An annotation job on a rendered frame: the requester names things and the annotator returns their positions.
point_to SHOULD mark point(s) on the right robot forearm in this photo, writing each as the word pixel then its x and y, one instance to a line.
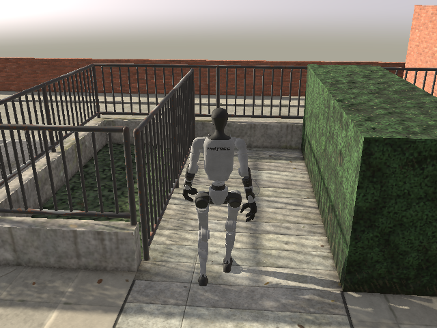
pixel 248 187

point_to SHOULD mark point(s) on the robot right upper arm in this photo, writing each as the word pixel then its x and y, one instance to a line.
pixel 242 156

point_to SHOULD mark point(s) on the left robot forearm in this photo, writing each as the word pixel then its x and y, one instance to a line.
pixel 188 179

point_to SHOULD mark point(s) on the left robot hand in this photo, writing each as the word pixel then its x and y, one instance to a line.
pixel 191 191

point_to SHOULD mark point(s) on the robot left thigh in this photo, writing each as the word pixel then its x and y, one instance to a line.
pixel 202 208

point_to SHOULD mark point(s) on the robot left shin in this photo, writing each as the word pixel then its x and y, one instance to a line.
pixel 203 254

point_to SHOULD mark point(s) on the robot left upper arm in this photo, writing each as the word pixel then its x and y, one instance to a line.
pixel 194 155

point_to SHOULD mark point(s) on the right robot hand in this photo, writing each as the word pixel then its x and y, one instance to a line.
pixel 252 212

